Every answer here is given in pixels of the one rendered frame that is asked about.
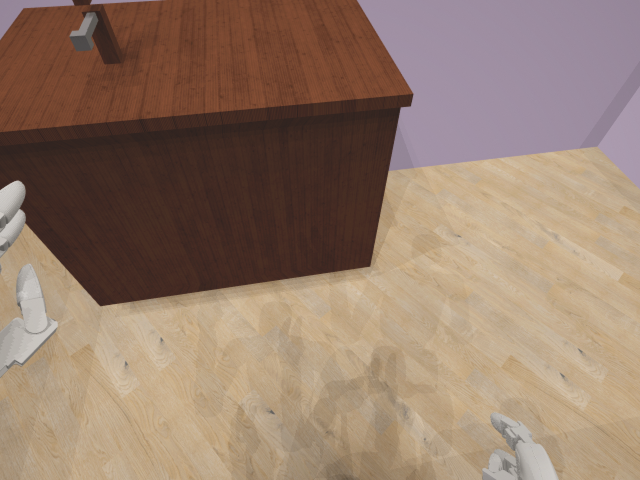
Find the right robot hand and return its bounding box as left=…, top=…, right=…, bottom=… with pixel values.
left=482, top=412, right=559, bottom=480

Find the counter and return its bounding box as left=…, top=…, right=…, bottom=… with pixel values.
left=0, top=0, right=413, bottom=306

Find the tap lever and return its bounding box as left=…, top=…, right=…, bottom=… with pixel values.
left=69, top=12, right=98, bottom=51

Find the left robot hand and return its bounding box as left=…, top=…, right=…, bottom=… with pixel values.
left=0, top=181, right=58, bottom=378

